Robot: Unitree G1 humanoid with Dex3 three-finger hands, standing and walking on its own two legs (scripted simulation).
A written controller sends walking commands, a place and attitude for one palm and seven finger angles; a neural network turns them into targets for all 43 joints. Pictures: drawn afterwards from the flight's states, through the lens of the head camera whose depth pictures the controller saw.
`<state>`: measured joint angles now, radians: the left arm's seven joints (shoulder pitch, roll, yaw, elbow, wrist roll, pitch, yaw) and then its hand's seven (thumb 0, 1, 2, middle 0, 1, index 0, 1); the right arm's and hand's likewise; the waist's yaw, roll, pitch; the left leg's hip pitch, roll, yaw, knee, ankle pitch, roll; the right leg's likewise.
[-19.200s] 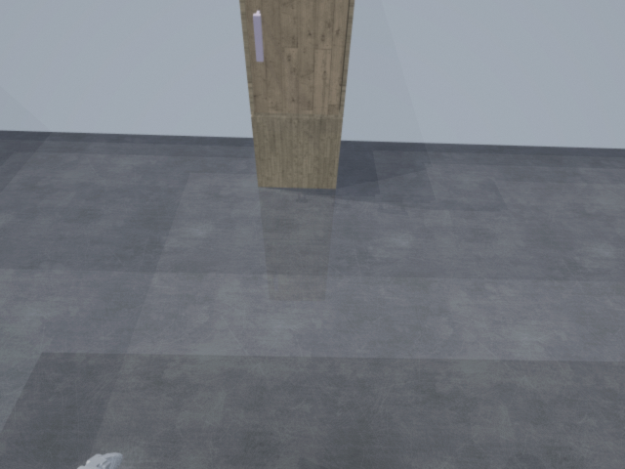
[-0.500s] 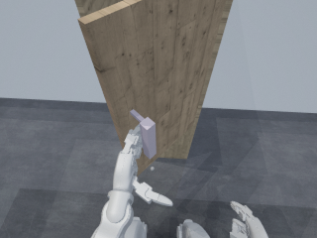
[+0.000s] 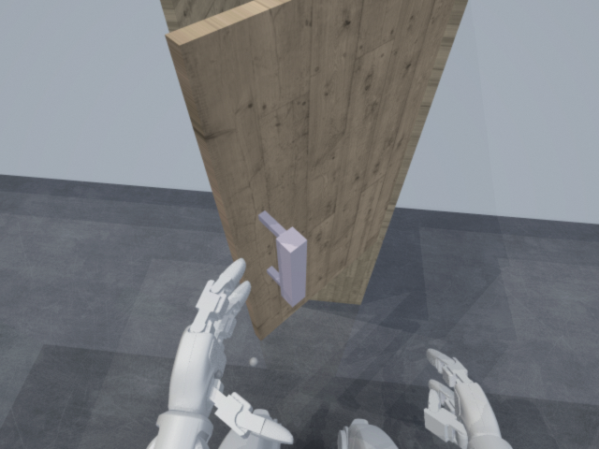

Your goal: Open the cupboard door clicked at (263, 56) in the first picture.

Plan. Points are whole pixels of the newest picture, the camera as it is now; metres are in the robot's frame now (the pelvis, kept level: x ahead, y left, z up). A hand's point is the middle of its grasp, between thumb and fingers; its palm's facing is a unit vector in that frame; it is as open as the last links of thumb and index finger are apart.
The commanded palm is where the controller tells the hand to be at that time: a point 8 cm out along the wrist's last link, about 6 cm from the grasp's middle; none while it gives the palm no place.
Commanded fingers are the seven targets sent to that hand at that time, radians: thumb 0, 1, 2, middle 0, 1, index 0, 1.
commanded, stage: slide the hand sideways off the handle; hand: left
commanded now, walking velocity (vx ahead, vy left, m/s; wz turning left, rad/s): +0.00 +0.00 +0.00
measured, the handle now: (281, 260) +0.34 +0.05 +0.06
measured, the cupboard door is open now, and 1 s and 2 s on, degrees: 48 48 48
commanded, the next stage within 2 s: draw the hand back to the body in 0.24 s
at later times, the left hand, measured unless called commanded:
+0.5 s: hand (210, 381) +0.19 +0.11 +0.07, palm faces -0.07 -1.00 -0.02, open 16.3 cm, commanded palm +0.17 +0.17 +0.08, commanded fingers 0.00 -0.50 0.30 -0.15 -0.30 -0.15 -0.30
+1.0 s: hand (104, 367) +0.19 +0.18 +0.15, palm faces +0.11 -0.96 -0.25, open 15.3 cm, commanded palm +0.16 +0.23 +0.18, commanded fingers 0.00 -0.01 0.51 -0.17 -0.30 -0.17 -0.30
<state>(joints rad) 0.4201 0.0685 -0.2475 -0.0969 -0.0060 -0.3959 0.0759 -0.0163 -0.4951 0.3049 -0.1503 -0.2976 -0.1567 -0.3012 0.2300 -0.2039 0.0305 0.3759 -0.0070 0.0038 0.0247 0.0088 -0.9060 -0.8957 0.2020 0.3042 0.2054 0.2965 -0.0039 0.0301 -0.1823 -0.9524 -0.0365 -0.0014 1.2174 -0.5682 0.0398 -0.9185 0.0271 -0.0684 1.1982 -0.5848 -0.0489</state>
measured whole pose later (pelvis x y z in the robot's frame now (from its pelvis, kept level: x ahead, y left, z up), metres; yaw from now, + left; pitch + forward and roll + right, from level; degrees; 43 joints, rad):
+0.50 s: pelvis -0.01 +0.00 +0.00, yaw +0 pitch +16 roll -2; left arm 0.55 0.17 -0.11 -0.27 -0.11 -0.37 -0.05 -0.02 -0.50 0.30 -0.15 -0.30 -0.15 -0.30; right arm 0.25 -0.21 0.02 0.38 0.02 -0.02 -0.02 0.01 -0.91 -0.90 0.20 0.30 0.20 0.30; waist 0.00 0.04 -0.18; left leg -0.95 -0.02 -0.02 1.24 -0.57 0.03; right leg -0.91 0.04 -0.08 1.21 -0.58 -0.06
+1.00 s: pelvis +0.01 +0.01 +0.06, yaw +0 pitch +7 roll -2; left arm 0.67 0.29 0.04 -0.45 -0.08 -0.07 0.05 -0.01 -0.31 0.38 -0.16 -0.30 -0.16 -0.30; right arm 0.31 -0.23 0.03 0.39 0.04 -0.01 -0.10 0.01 -0.91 -0.90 0.20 0.30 0.20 0.30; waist 0.01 0.06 -0.17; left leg -0.56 -0.03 -0.01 0.90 -0.46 0.05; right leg -0.52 0.04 -0.06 0.85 -0.45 -0.04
